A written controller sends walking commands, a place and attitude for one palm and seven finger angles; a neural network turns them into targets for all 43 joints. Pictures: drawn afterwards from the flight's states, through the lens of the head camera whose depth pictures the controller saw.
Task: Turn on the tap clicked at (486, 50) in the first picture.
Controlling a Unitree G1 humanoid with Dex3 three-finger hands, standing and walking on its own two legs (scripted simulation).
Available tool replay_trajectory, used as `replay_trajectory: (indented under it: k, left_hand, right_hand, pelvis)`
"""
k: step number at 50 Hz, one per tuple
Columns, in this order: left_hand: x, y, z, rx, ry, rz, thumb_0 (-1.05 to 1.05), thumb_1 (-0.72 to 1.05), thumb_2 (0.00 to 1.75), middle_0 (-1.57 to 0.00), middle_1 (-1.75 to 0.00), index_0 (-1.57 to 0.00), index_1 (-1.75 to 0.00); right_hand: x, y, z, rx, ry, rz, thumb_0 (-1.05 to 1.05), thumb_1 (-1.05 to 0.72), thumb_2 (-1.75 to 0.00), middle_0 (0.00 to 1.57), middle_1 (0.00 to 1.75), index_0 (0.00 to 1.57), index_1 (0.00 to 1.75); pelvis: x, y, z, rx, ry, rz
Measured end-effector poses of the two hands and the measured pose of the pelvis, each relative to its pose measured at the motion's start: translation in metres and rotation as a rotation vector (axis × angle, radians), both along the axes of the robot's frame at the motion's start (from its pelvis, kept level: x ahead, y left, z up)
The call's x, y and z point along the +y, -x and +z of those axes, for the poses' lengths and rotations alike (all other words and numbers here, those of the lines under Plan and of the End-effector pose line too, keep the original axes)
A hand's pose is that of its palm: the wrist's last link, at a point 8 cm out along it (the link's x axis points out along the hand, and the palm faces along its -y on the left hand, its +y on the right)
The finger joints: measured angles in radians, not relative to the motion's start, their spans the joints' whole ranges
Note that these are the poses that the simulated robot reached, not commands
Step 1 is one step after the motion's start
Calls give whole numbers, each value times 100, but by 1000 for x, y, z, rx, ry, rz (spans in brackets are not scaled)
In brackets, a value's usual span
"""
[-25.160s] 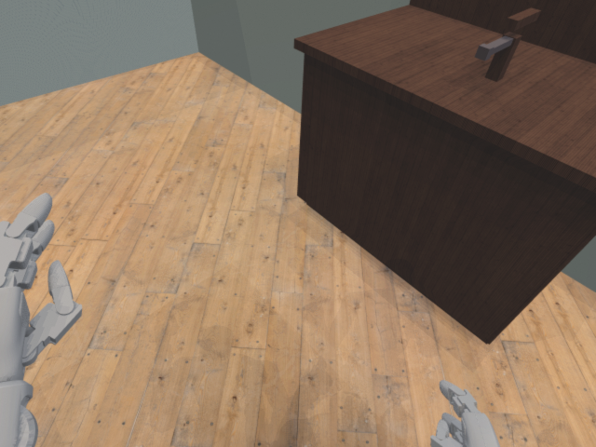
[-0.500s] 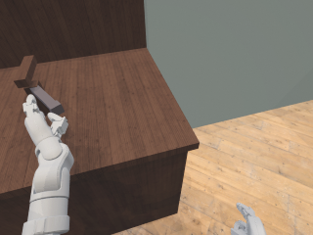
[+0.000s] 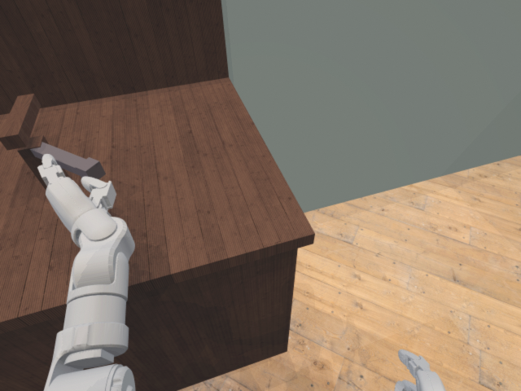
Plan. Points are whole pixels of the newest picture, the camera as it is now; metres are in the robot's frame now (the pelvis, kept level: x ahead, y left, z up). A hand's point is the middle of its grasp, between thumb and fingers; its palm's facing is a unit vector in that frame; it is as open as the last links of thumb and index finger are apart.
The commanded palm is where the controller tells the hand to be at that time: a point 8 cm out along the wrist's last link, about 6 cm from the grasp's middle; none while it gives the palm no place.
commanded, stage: push the lever round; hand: left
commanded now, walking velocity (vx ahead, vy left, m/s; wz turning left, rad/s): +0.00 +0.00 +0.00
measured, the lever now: (90, 170) +0.40 +0.31 +0.14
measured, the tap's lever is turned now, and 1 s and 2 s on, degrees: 45 66 79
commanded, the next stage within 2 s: lift the hand up off the lever in 1.18 s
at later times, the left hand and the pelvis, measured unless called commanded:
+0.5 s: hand (131, 170) +0.41 +0.25 +0.14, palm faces +0.82 -0.57 -0.07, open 7.8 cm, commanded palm +0.36 +0.26 +0.14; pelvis +0.01 +0.00 +0.00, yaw +0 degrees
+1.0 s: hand (135, 164) +0.43 +0.25 +0.14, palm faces +0.83 -0.54 -0.10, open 7.9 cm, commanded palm +0.39 +0.26 +0.14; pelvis +0.01 +0.00 +0.00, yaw +1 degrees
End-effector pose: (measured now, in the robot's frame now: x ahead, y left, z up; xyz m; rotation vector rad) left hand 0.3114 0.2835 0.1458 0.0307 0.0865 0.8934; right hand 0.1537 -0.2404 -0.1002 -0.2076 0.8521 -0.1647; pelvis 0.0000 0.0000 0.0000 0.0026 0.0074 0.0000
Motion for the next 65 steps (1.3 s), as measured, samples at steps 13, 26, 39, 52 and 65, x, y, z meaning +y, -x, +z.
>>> replay_trajectory:
  k: [13, 26, 39, 52, 65]
  left_hand:
    - [-12, -20, 0, 11, 15, 43, -4, 89, 92, -15, -15, -15, -15]
    - [-23, -43, 1, 23, 24, 81, -2, 91, 91, -15, -15, -13, -15]
    - [-23, -45, 2, 29, 31, 92, 1, 90, 90, -15, -15, -13, -15]
    - [-27, -63, 4, 64, 13, 107, 1, 91, 91, -15, -15, -12, -14]
    - [-28, -93, 3, 70, 5, 118, 1, 91, 91, -16, -15, -11, -13]
  right_hand:
    - [-3, 5, -7, 35, -18, -2, 1, -91, -90, 20, 30, 20, 30]
    - [7, -2, -12, 63, -48, 30, 1, -91, -90, 20, 30, 20, 30]
    - [7, -1, -13, 76, -58, 33, 1, -91, -90, 20, 30, 20, 30]
    - [-1, 24, -18, 121, -36, 23, 1, -91, -90, 20, 30, 20, 30]
    - [-11, 74, -32, 259, -41, -35, 1, -91, -90, 20, 30, 20, 30]
  pelvis:
    - [-1, -7, 0, 20, -2, 1]
    - [1, -15, -1, 45, -3, 7]
    - [1, -16, -2, 44, -4, 9]
    - [-1, -6, -4, 69, 1, 15]
    - [0, -10, -6, 117, -1, 5]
